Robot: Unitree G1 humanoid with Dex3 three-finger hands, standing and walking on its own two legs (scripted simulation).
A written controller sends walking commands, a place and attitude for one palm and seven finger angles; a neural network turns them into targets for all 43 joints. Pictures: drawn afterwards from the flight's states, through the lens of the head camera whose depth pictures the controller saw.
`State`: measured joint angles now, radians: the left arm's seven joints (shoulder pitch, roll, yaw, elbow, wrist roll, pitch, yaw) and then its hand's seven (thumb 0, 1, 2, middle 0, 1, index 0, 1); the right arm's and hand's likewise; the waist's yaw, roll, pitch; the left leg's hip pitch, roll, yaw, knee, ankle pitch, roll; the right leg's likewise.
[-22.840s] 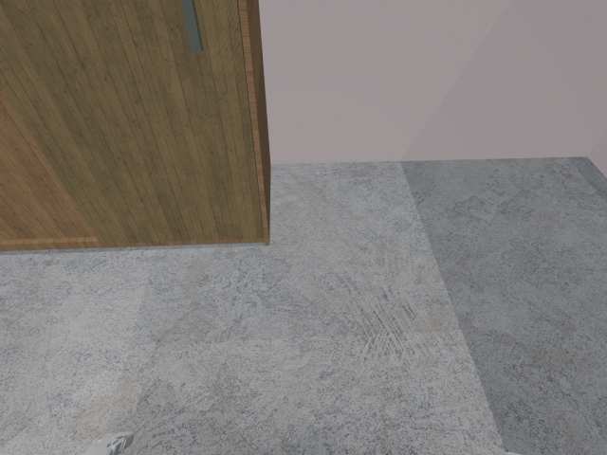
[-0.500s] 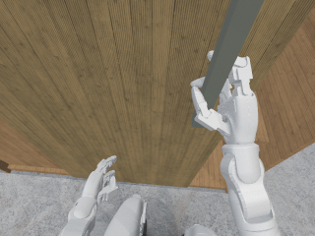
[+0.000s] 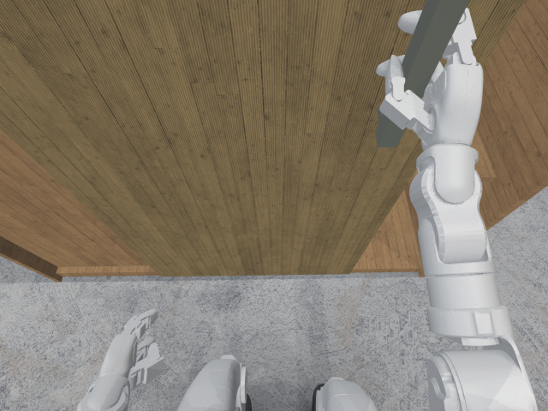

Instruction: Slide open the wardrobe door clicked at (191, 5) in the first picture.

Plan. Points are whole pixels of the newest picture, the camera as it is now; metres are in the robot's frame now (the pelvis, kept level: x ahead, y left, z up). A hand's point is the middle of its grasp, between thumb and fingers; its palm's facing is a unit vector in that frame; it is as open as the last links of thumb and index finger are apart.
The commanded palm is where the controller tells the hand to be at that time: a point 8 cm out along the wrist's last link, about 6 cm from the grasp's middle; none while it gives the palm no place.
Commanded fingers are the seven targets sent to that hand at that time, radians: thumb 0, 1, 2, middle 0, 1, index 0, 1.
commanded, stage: step sideways, sliding the door along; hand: right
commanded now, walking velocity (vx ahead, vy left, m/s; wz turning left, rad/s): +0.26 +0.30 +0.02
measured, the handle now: (422, 31) +0.47 -0.15 +0.24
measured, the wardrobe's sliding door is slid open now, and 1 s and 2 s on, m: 0.27 0.44 0.55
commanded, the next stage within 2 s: stop walking and hold the door there in 1.66 s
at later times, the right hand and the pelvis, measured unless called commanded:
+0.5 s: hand (338, 93) +0.43 -0.07 +0.20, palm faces +0.31 +0.95 -0.07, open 6.7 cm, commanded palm +0.39 -0.01 +0.20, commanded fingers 0.00 -0.90 -0.90 0.45 1.40 0.45 1.40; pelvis +0.02 +0.12 +0.00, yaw -7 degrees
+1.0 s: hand (232, 102) +0.42 +0.05 +0.19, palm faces +0.08 +1.00 -0.01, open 7.1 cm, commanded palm +0.40 +0.08 +0.20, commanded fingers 0.00 -0.90 -0.90 0.45 1.40 0.45 1.40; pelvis +0.06 +0.14 +0.00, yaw -6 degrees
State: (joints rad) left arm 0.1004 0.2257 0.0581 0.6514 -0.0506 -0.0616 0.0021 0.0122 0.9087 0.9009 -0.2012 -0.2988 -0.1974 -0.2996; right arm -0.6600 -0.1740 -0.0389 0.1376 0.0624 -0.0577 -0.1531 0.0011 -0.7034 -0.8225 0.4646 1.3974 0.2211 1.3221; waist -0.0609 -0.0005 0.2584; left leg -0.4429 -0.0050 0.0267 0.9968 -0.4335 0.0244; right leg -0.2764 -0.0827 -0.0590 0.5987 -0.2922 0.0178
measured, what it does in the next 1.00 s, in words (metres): steps to the left: left foot, then right foot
